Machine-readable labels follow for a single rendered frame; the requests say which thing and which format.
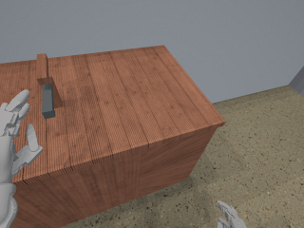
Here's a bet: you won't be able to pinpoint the robot right hand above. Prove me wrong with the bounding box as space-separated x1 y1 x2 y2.
217 200 247 228

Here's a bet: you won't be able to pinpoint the left robot forearm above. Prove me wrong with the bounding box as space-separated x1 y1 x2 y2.
0 182 18 228

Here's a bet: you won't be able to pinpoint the robot left hand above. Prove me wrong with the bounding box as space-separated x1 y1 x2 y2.
0 89 43 184

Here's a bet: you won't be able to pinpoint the tap lever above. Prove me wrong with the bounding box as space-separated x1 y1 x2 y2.
42 84 56 119

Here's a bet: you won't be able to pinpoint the counter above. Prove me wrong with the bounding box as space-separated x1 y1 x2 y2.
0 45 226 228

